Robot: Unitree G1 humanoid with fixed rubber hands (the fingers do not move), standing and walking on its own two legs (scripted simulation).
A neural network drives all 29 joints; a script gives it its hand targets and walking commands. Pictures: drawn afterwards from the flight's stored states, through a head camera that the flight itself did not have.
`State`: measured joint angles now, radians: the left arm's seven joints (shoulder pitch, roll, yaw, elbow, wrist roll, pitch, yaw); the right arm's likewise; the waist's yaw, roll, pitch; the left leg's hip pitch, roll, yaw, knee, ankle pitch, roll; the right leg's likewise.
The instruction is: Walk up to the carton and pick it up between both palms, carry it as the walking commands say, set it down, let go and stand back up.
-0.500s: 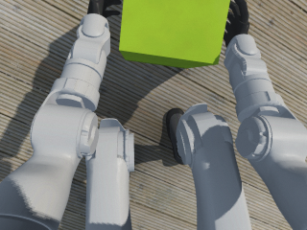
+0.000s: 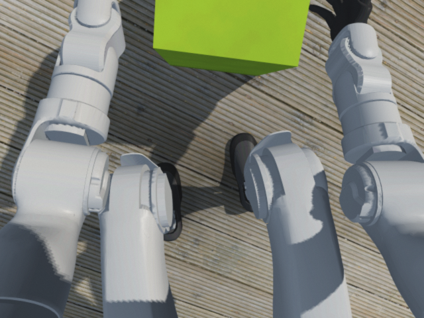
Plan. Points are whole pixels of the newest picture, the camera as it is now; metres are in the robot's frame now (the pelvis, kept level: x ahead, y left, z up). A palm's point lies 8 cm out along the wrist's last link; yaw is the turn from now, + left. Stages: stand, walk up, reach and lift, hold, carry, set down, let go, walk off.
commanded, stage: set down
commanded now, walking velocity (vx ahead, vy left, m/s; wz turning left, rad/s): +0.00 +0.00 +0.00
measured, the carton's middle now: (226, 2) +0.55 -0.09 -0.26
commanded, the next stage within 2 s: let go in 1.14 s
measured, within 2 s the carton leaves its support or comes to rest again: neither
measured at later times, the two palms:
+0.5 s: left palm out of the picture +0.56 +0.09 -0.01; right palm out of the picture +0.47 -0.26 -0.01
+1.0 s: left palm out of the picture +0.56 +0.11 +0.15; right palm out of the picture +0.46 -0.27 +0.15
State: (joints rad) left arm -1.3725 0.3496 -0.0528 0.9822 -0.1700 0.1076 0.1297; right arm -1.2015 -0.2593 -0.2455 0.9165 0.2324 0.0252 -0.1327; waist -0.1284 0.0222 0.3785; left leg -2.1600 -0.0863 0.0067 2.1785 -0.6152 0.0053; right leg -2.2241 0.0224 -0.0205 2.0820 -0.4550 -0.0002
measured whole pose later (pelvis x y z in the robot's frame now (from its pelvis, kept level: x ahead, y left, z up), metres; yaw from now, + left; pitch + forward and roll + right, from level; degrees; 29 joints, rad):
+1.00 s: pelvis +0.06 -0.01 +0.24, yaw +0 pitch +43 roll +0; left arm -0.95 0.23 0.14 0.83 0.03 0.18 0.03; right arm -0.76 -0.13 -0.35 0.68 0.06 0.13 -0.05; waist -0.13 0.04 -0.14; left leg -1.56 -0.08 -0.05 1.27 -0.46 0.00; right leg -1.62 0.05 0.02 1.21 -0.34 -0.01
